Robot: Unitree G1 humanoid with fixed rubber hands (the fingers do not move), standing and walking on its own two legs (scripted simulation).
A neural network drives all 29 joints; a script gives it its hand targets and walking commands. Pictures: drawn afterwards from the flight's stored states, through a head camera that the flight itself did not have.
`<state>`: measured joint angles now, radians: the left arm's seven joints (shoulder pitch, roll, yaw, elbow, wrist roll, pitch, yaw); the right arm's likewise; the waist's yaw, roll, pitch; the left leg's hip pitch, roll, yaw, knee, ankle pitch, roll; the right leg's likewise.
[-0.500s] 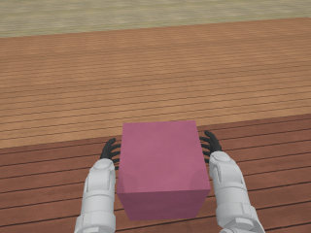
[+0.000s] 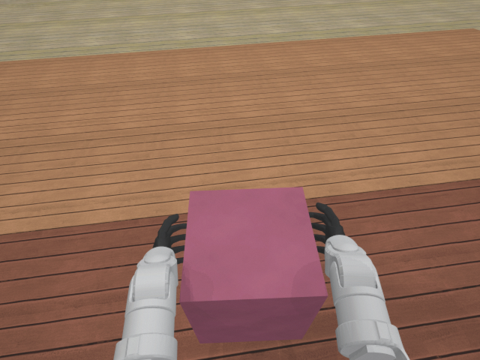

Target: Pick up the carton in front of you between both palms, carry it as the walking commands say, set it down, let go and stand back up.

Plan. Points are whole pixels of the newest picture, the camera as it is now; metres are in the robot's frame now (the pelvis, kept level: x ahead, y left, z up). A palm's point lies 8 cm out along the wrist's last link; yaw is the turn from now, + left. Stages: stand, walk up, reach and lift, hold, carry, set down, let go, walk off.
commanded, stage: reach and lift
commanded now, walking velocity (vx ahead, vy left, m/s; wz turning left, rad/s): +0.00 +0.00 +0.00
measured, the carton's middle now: (248, 268) +0.30 +0.00 -0.05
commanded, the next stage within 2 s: hold in 0.22 s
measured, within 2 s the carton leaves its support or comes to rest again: neither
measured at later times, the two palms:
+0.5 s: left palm (161, 254) +0.28 +0.15 +0.05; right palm (339, 241) +0.28 -0.15 +0.06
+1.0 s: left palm (174, 220) +0.33 +0.13 +0.07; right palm (344, 207) +0.34 -0.17 +0.08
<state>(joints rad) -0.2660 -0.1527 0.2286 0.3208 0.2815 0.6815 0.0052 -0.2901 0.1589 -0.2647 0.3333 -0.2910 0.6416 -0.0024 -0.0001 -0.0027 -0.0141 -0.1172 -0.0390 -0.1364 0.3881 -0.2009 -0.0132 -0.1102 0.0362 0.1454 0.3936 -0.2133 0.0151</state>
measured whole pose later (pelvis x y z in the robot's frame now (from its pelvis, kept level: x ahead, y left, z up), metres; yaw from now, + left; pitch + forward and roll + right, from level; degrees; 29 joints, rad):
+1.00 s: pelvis +0.05 -0.02 +0.00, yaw +1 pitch +3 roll +1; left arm -0.23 -0.14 0.11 -0.04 0.16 1.02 0.08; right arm -0.24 0.09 -0.16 -0.05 -0.13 1.00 -0.06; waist 0.00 -0.01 -0.16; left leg -0.35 0.03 0.08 0.62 -0.42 -0.01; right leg -0.21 -0.04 -0.02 0.47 -0.32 0.00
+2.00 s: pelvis +0.64 -0.02 +0.00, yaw -4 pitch +4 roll -2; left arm -0.10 -0.13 0.07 -0.32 0.13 1.17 0.08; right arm -0.11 0.13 -0.10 -0.31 -0.10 1.13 -0.09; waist -0.03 0.01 -0.05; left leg -0.20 0.02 0.24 0.32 -0.21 0.08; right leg -0.57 -0.09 -0.10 0.89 -0.25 -0.01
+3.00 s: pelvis +1.30 -0.02 -0.02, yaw -2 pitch +6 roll -2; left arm -0.68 -0.03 0.22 0.04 0.07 1.19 0.14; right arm -0.68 0.03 -0.26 0.06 -0.04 1.13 -0.14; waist -0.05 0.01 0.10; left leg -0.30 -0.02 0.13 0.51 -0.26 0.11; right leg -0.70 -0.04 -0.04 0.99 -0.27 -0.05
